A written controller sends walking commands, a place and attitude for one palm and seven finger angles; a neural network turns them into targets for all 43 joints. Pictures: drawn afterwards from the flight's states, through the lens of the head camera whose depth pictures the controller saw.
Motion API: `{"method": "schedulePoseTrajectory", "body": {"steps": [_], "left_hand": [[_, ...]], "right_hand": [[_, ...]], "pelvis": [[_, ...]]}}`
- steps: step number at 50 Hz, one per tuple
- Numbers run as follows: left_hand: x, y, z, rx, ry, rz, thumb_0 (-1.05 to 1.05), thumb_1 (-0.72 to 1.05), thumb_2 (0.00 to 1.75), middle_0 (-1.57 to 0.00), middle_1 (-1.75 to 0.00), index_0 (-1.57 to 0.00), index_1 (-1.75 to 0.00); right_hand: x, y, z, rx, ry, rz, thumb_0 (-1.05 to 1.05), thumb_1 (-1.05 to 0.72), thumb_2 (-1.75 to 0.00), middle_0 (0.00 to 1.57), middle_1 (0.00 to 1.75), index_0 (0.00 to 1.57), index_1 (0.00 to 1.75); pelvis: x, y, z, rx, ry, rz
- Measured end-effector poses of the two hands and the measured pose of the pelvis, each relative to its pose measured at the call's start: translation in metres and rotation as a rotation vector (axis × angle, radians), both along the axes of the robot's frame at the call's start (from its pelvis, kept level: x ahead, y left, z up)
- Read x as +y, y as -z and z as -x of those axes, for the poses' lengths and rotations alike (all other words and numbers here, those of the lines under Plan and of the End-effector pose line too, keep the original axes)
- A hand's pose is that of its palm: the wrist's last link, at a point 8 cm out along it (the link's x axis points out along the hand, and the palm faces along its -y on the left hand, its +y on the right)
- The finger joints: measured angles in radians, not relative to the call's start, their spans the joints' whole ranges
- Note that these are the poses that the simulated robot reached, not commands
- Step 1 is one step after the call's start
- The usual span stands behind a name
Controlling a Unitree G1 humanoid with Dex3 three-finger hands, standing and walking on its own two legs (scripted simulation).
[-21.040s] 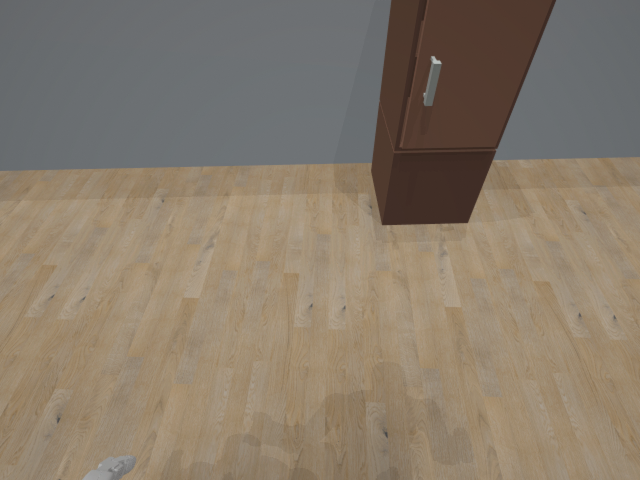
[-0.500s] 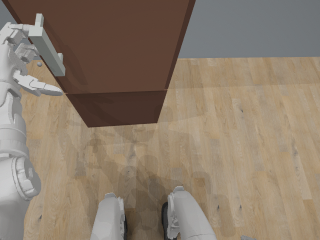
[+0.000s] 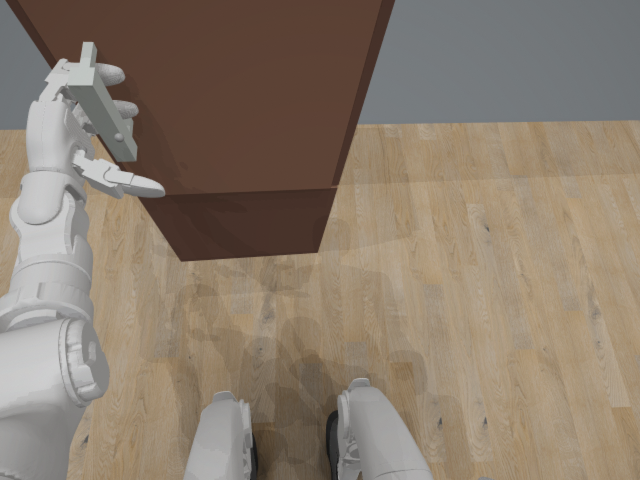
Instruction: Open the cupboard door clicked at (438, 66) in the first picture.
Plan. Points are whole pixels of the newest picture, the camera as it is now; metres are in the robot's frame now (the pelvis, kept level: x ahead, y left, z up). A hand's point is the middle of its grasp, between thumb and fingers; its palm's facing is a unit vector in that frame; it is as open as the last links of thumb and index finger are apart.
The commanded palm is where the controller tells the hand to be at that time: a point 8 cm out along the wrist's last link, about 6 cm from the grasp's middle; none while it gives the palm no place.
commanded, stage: slide the fingers in behind the handle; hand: left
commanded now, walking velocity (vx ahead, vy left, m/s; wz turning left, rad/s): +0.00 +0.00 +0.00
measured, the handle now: (109, 106) +0.55 +0.22 +0.04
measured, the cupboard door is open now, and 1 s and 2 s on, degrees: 0 0 32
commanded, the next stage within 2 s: close the thumb around the handle in 0.40 s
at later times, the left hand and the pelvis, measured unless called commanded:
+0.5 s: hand (117, 137) +0.51 +0.20 +0.04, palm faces +0.03 -1.00 -0.03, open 13.8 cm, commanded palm +0.49 +0.24 +0.04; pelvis +0.00 +0.00 +0.00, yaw +0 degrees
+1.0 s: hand (122, 138) +0.51 +0.20 +0.04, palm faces +0.02 -1.00 -0.03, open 7.6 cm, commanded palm +0.48 +0.24 +0.04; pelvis +0.00 +0.00 +0.00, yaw +0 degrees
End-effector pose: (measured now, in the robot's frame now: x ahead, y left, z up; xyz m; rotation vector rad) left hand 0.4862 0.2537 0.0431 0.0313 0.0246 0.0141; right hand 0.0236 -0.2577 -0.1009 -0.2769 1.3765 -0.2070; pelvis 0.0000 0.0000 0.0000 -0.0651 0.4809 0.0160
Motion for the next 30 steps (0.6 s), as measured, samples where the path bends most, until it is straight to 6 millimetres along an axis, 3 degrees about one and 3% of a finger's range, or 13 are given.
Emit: {"method": "schedulePoseTrajectory", "body": {"steps": [30], "left_hand": [[0.0022,0.0002,0.0014,-0.015,-0.015,0.004,-0.01,-0.47,0.31,-0.31,-1.21,-0.32,-1.22]], "right_hand": [[0.0006,0.0023,0.0044,-0.003,0.012,0.001,0.01,-0.90,-0.90,0.20,0.30,0.20,0.30]], "pelvis": [[0.0011,0.0026,0.0025,0.000,0.008,-0.001]]}}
